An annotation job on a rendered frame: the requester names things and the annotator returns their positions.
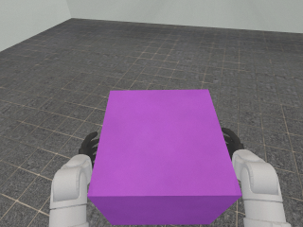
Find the left robot hand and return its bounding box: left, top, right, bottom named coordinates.
left=78, top=131, right=99, bottom=169

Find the carton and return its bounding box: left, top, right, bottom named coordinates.
left=87, top=89, right=242, bottom=225

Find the right robot hand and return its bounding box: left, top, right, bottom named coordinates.
left=222, top=127, right=244, bottom=161

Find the right robot forearm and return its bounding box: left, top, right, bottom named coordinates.
left=232, top=149, right=292, bottom=227

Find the left robot forearm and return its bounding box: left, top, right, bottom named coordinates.
left=48, top=154, right=93, bottom=227

